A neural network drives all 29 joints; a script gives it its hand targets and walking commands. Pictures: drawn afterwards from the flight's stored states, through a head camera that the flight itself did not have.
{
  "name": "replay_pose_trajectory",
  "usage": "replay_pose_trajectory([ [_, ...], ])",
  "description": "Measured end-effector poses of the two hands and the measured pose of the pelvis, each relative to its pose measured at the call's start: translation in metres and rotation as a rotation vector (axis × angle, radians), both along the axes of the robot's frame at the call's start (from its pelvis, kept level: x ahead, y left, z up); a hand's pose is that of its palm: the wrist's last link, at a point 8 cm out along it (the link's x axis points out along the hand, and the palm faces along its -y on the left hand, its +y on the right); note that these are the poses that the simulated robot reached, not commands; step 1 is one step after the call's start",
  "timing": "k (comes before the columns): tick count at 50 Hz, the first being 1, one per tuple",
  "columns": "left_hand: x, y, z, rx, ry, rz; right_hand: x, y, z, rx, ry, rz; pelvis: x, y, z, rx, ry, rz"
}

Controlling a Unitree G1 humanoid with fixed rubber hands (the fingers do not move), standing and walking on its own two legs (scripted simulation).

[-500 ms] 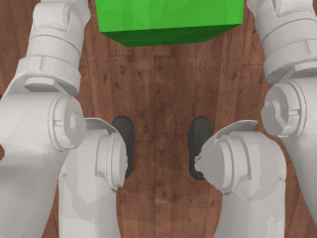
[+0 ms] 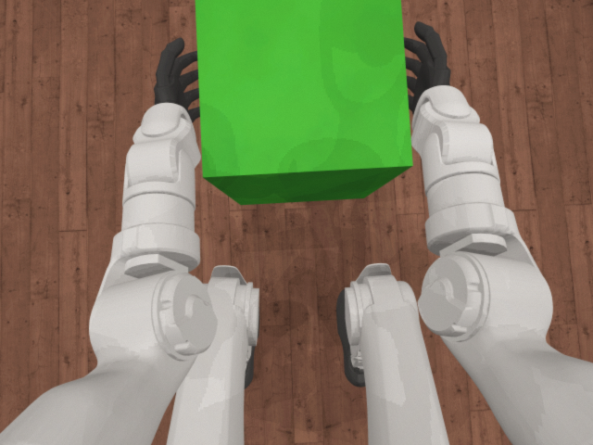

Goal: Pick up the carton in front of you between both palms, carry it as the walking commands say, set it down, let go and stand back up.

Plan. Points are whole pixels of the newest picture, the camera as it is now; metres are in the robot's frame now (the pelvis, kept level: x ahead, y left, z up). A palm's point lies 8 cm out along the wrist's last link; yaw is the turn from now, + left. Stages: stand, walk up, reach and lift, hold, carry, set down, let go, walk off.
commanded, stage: reach and lift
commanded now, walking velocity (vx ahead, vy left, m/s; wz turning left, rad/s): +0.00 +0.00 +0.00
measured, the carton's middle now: (300, 117) +0.52 +0.00 -0.14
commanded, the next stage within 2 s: none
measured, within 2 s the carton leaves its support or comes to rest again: neither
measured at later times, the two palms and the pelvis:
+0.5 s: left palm (103, 77) +0.48 +0.15 +0.07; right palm (492, 50) +0.49 -0.15 +0.07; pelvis +0.03 -0.01 +0.12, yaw +0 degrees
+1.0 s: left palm out of the picture +0.43 +0.15 +0.23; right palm out of the picture +0.44 -0.15 +0.23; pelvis +0.08 -0.01 +0.25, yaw +0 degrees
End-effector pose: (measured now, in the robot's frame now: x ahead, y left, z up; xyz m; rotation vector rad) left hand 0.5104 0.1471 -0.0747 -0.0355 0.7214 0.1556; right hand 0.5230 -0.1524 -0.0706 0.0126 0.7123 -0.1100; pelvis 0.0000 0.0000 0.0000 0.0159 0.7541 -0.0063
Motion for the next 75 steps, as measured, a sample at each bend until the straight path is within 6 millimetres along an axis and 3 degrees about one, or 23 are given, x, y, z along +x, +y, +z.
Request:
replay_pose_trajectory([
  [9, -0.009, 0.016, 0.047, 0.0, -0.031, 0.032, 0.0, 0.016, 0.048, 0.003, -0.032, 0.029, 0.003, -0.004, 0.035, 0.001, 0.009, 0.014],
  [22, -0.028, 0.007, 0.123, -0.009, -0.033, 0.018, -0.025, 0.007, 0.122, 0.021, -0.033, -0.005, 0.027, -0.004, 0.099, -0.002, -0.046, 0.007],
  [43, -0.07, 0.008, 0.262, -0.017, -0.024, 0.019, -0.07, 0.008, 0.26, 0.021, -0.024, -0.012, 0.064, -0.007, 0.219, -0.006, -0.284, 0.015],
  [55, -0.091, 0.007, 0.336, -0.01, -0.03, 0.002, -0.094, 0.006, 0.333, 0.015, -0.031, -0.019, 0.083, -0.006, 0.278, -0.007, -0.48, 0.01],
  [68, -0.113, 0.006, 0.408, -0.001, -0.062, -0.009, -0.117, 0.006, 0.407, 0.003, -0.063, -0.009, 0.095, -0.004, 0.319, -0.011, -0.723, 0.014],
  [75, -0.12, 0.006, 0.419, 0.001, -0.039, -0.023, -0.125, 0.004, 0.42, -0.002, -0.04, -0.008, 0.09, -0.004, 0.323, -0.012, -0.814, 0.013],
])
